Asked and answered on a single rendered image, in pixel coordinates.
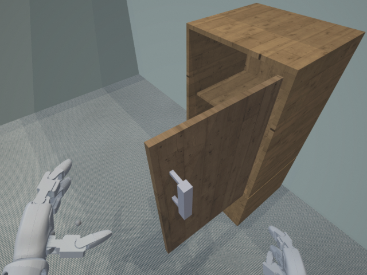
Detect handle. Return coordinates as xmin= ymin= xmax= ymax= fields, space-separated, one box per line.
xmin=169 ymin=170 xmax=193 ymax=220

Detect robot left hand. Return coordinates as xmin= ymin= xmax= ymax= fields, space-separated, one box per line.
xmin=13 ymin=159 xmax=112 ymax=262

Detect left robot forearm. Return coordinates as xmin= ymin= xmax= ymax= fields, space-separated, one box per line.
xmin=2 ymin=258 xmax=49 ymax=275

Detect robot right hand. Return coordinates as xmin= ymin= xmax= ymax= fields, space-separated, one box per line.
xmin=263 ymin=226 xmax=308 ymax=275

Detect cupboard door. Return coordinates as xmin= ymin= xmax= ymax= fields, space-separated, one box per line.
xmin=144 ymin=75 xmax=284 ymax=254

